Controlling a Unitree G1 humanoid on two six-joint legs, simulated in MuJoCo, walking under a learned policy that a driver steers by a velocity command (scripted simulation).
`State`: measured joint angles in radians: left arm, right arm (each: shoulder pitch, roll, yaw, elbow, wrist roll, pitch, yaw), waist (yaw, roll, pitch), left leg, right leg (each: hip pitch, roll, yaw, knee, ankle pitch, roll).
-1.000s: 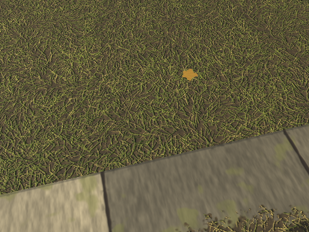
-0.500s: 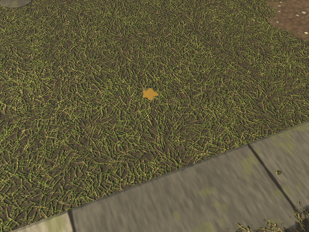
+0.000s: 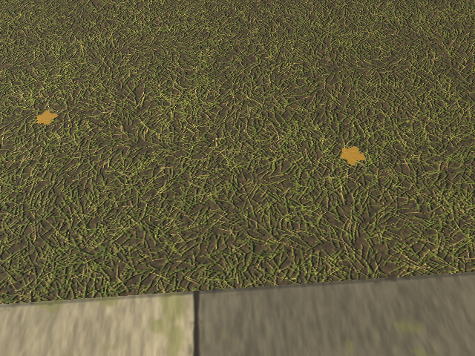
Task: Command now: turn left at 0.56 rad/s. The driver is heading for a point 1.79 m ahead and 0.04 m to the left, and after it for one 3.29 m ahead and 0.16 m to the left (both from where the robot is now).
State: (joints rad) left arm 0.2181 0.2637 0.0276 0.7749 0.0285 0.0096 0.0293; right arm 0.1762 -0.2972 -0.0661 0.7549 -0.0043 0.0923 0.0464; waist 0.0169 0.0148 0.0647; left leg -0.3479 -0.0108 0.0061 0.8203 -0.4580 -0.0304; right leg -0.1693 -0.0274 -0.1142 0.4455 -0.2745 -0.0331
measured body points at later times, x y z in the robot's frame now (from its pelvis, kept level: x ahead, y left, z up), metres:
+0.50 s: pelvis +0.05 +0.04 +0.01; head +0.05 +0.04 +0.46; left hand +0.11 +0.32 -0.11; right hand +0.15 -0.22 -0.12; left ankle -0.03 +0.11 -0.74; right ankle +0.13 -0.08 -0.71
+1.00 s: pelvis +0.27 +0.05 +0.00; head +0.30 +0.05 +0.45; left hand +0.17 +0.29 -0.14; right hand +0.50 -0.14 -0.11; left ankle +0.40 +0.21 -0.70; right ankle +0.17 -0.06 -0.74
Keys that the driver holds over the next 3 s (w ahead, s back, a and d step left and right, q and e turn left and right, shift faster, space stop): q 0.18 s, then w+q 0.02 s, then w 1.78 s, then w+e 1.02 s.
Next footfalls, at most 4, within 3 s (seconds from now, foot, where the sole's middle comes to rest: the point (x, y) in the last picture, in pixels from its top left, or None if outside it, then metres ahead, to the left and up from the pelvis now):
0.10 left None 0.01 0.11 -0.78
0.62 right None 0.21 -0.06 -0.78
1.10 left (185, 349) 0.48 0.20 -0.78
1.72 right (224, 242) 0.84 0.11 -0.81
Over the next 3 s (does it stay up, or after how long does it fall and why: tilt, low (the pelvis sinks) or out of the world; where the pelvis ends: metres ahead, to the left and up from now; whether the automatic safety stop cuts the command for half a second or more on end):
stays up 1.33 0.14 -0.03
